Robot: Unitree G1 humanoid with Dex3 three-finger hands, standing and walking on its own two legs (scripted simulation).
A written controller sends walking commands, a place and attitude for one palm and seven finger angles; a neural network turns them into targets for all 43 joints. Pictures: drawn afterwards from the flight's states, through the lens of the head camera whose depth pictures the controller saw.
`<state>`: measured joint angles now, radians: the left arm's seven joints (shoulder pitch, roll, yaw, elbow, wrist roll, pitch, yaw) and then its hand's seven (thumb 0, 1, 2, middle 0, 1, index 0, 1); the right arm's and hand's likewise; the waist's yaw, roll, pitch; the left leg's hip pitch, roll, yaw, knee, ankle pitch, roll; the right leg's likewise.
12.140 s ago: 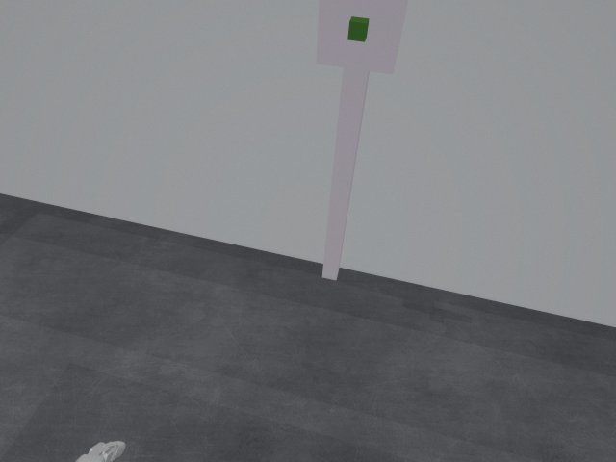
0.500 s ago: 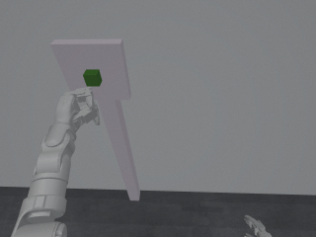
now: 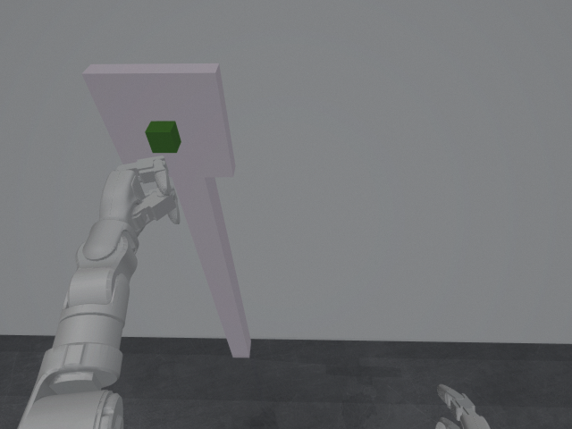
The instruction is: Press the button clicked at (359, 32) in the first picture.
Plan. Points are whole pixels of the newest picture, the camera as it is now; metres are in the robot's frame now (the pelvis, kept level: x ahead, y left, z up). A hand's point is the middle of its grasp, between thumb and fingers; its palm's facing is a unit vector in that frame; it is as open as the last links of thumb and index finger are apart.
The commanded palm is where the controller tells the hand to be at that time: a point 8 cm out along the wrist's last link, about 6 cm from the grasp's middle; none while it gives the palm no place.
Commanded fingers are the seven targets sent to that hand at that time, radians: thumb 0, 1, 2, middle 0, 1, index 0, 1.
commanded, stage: aim a knuckle at the button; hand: left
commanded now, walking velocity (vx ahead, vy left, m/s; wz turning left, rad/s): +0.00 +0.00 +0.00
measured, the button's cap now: (164, 135) +0.47 +0.20 +0.19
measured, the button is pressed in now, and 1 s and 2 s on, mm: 0 1 10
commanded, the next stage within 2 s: press the button with the knuckle in 0.26 s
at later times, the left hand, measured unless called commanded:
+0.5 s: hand (176, 190) +0.38 +0.17 +0.16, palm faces +0.06 -1.00 -0.03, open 3.1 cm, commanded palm +0.36 +0.22 +0.16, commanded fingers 0.00 0.90 0.90 -1.30 -1.50 -1.30 -1.50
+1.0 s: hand (178, 175) +0.42 +0.18 +0.16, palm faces +0.06 -1.00 -0.02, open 3.1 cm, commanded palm +0.39 +0.23 +0.16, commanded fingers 0.00 0.90 0.90 -1.30 -1.50 -1.30 -1.50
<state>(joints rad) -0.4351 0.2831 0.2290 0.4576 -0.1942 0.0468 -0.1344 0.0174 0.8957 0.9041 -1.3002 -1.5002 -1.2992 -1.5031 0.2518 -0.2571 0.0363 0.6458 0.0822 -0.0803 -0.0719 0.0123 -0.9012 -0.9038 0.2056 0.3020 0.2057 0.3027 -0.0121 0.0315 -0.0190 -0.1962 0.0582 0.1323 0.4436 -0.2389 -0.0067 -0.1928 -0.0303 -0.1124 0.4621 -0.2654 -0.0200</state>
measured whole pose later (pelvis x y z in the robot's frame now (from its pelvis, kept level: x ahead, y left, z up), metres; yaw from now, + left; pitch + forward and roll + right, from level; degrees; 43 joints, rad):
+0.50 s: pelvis +0.00 +0.00 +0.00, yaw +0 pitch +0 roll +0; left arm -0.44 0.25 0.18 0.37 -0.18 0.07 -0.09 0.02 0.89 0.90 -1.30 -1.50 -1.30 -1.50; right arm 0.22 -0.24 0.04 0.65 0.07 -0.08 -0.07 0.01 -0.90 -0.90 0.21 0.30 0.21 0.30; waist 0.00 0.03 -0.02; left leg -0.19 0.05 0.12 0.45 -0.25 0.00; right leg -0.18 -0.04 -0.12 0.46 -0.27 -0.01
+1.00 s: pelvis +0.00 +0.00 +0.00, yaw +0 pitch +1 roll +0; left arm -0.61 0.32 0.24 0.65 -0.18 0.01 -0.13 0.02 0.90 0.90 -1.30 -1.50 -1.32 -1.50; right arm 0.28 -0.26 0.03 0.68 0.08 -0.06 -0.08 0.01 -0.90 -0.90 0.21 0.30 0.21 0.30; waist -0.04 0.03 -0.02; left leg -0.24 0.06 0.13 0.46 -0.24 -0.01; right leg -0.23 -0.03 -0.11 0.47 -0.26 -0.02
